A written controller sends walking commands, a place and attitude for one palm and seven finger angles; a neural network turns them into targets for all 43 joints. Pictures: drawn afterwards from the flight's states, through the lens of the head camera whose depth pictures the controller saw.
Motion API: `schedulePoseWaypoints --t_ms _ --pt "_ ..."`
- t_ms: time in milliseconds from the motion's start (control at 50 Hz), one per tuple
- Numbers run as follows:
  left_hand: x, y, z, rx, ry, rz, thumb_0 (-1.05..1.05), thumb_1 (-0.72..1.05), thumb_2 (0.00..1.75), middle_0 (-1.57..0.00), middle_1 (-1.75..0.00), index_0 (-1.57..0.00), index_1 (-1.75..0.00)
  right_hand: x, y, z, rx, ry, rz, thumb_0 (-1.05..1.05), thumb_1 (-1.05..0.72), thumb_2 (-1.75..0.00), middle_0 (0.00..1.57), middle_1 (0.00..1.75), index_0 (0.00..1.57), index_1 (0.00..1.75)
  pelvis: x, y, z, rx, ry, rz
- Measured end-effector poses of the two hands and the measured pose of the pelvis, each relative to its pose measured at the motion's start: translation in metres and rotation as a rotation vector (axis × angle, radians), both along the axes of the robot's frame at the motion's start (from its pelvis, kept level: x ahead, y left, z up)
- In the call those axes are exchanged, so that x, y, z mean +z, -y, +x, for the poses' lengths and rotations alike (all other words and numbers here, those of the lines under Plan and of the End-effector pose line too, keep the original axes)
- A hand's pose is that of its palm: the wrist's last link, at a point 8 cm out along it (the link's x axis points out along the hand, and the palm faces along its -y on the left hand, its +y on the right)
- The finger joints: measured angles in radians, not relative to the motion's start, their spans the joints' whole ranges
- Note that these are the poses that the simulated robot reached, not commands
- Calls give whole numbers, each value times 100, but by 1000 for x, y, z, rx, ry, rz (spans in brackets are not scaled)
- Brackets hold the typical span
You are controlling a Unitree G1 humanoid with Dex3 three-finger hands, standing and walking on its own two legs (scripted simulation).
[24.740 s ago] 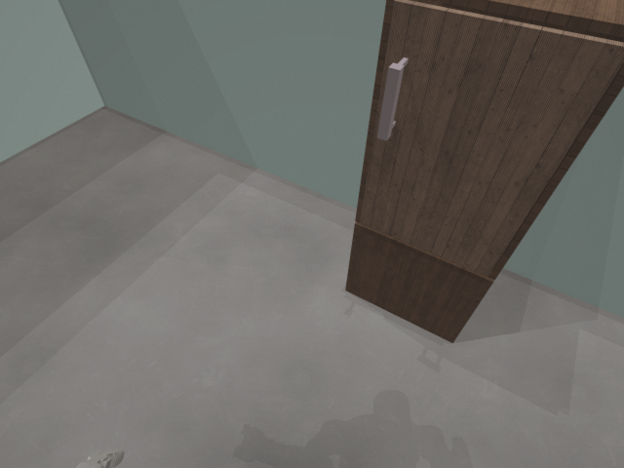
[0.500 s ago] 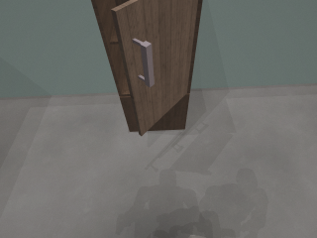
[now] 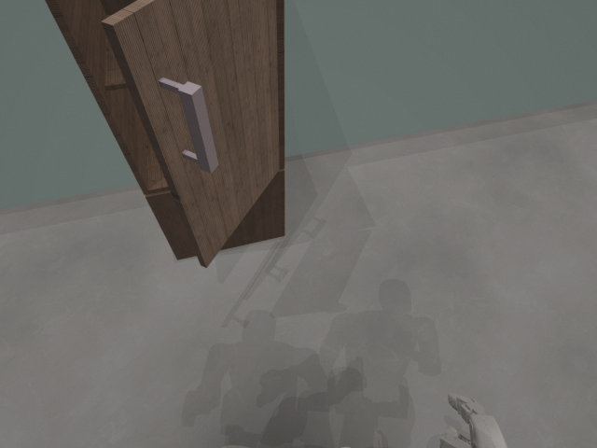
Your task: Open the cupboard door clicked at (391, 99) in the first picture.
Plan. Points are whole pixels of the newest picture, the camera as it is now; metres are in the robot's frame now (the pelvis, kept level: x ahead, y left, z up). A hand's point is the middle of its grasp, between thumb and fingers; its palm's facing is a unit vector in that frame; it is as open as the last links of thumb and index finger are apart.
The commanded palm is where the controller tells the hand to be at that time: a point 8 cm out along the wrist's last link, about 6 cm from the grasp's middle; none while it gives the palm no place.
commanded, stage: walk to a spot facing it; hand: left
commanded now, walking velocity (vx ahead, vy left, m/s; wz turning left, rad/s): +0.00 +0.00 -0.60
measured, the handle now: (189, 127) +0.54 +0.23 +0.08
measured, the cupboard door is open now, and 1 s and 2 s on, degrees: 47 47 47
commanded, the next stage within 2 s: none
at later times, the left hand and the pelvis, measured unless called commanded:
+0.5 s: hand (208, 413) +0.17 +0.15 -0.16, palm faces -0.33 -0.91 -0.26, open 7.4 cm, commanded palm none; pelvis +0.01 -0.01 +0.00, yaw -19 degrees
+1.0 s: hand (263, 386) +0.22 +0.08 -0.15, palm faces -0.56 -0.79 -0.24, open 7.4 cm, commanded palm none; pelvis +0.03 -0.04 +0.00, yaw -37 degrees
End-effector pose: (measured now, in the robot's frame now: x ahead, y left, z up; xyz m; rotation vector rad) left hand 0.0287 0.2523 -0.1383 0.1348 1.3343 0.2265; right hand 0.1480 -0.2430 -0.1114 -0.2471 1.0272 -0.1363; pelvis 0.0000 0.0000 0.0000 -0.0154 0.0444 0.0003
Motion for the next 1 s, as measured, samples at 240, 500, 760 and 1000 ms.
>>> schedulePoseWaypoints --t_ms 240,500,760,1000 --pt "14 1 99 -245 98 8 1 91 90 -19 -30 -20 -30 -9 14 -131 -209 -233 0 0 -91 -89 21 30 20 30 6 1 3 -166 29 -19" --pt "15 51 152 -468 133 20 1 91 90 -20 -30 -20 -30 -13 37 -186 -459 -238 25 0 -91 -89 20 30 20 29 3 9 6 -333 52 19" --pt "11 80 199 -596 126 -70 1 91 90 -20 -30 -20 -30 -4 -10 -211 -562 -237 51 0 -91 -89 21 30 20 30 8 1 21 -498 21 -20" --pt "19 133 210 -736 127 -18 1 91 90 -20 -30 -20 -30 -24 21 -242 -745 -250 132 1 -91 -89 21 30 20 30 3 38 32 -649 47 -3"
